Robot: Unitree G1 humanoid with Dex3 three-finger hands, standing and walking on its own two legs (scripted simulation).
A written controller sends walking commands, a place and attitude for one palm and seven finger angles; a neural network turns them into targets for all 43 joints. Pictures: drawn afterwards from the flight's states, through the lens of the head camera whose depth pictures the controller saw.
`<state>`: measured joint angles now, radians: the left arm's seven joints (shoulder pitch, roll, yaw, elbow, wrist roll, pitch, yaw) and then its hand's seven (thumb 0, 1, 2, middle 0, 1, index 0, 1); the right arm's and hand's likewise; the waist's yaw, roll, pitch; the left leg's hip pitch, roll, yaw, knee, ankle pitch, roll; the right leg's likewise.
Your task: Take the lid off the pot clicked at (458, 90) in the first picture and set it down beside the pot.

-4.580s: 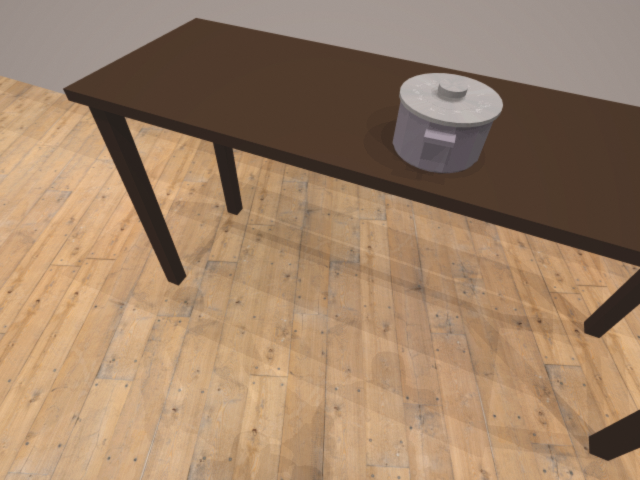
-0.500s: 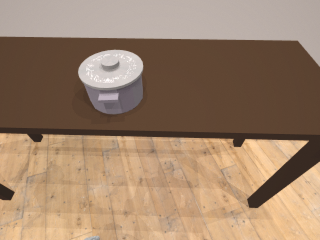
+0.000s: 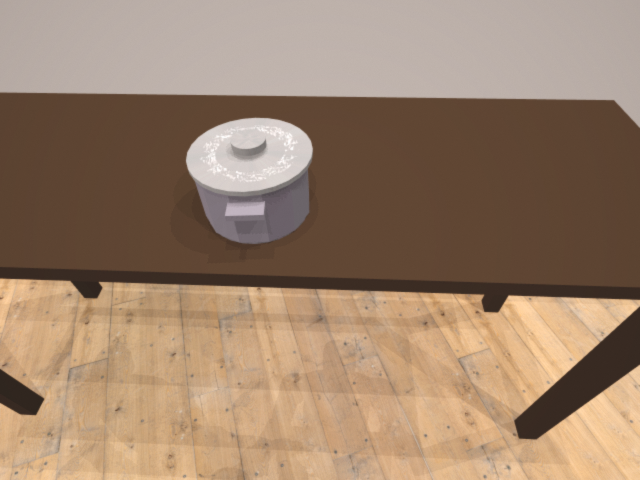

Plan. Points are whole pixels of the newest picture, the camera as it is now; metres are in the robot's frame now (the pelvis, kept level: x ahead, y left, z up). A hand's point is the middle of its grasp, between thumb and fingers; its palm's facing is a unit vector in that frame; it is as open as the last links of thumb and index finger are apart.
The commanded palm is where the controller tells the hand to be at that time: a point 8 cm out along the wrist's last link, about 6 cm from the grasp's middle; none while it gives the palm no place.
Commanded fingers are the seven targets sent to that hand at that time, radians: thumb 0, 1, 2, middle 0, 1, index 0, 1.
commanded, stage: look again from close up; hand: left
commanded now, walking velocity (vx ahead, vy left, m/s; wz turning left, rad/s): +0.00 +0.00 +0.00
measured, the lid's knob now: (248, 142) +0.53 +0.15 +0.16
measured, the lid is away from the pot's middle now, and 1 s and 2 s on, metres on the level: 0.00 0.00 0.00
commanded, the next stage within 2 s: lift the closed hand beside the body in 0.94 s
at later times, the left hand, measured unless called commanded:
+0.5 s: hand out of the picture +0.03 +0.17 -0.17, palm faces +0.00 -0.98 -0.21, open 7.4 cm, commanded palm none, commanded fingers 0.00 0.90 0.90 -0.20 -0.30 -0.20 -0.30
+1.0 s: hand out of the picture +0.01 +0.15 -0.17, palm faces +0.02 -0.98 -0.19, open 7.4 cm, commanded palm none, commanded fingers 0.00 0.90 0.90 -0.20 -0.30 -0.20 -0.30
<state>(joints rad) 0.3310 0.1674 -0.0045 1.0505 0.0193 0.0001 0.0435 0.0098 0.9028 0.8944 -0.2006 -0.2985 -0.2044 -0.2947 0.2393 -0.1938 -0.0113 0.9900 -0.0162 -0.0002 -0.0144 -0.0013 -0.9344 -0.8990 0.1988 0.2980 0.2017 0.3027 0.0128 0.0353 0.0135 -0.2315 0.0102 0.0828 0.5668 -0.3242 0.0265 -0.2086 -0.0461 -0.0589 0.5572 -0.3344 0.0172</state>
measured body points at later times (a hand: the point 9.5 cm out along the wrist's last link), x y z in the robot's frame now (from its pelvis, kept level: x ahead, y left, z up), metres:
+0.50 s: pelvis +0.01 +0.00 +0.00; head +0.03 -0.01 +0.45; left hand +0.03 +0.23 -0.15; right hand +0.01 -0.23 -0.15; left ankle -0.01 +0.10 -0.73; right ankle -0.02 -0.13 -0.73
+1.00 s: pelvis +0.01 -0.02 +0.01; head +0.03 -0.02 +0.46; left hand +0.01 +0.20 -0.15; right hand +0.02 -0.24 -0.15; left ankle -0.01 +0.10 -0.73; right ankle -0.02 -0.13 -0.73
